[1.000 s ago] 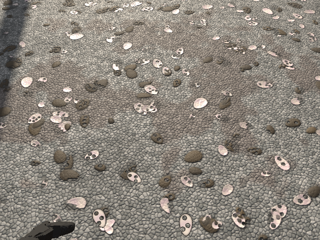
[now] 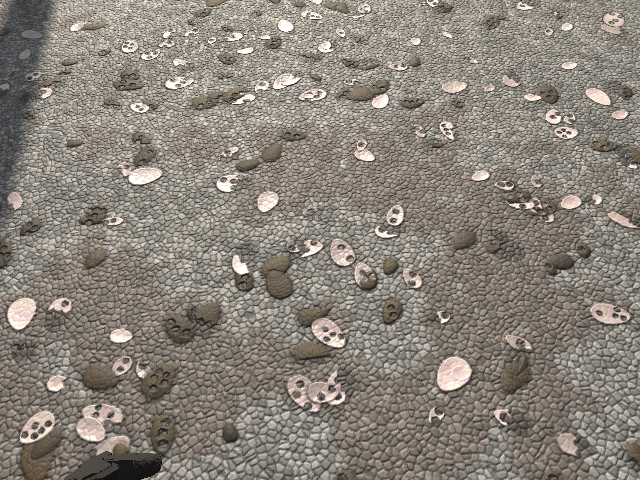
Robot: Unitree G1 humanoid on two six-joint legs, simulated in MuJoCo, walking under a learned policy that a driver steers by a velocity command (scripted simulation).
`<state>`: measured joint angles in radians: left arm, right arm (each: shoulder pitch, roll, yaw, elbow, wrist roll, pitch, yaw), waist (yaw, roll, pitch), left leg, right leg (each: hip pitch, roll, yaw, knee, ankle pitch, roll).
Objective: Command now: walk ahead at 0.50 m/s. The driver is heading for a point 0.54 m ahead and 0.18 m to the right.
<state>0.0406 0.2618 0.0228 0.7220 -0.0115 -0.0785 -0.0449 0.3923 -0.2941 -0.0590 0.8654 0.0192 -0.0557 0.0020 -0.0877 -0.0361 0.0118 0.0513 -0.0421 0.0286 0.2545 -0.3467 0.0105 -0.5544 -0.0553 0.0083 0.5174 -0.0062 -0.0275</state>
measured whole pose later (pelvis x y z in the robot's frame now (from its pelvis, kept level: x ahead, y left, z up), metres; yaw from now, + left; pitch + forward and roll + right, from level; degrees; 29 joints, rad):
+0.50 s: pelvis +0.27 -0.01 +0.01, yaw -2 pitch +2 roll -2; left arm 0.39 0.28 0.06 0.90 -0.02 -0.06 0.00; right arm 0.03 -0.26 -0.03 0.75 0.01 -0.08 0.03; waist 0.09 0.04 0.02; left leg -0.56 0.07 -0.04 0.51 0.03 0.00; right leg 0.02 0.05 0.00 0.26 -0.31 -0.02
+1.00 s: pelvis +0.51 -0.02 +0.00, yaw -13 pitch +1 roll +3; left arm 0.08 0.26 0.05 0.73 0.01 -0.03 -0.02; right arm 0.28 -0.27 -0.07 0.95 0.02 -0.06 -0.01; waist -0.06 -0.03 0.04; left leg -0.04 0.02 0.17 0.39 -0.35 -0.03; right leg -0.47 -0.04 0.01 0.51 0.02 -0.04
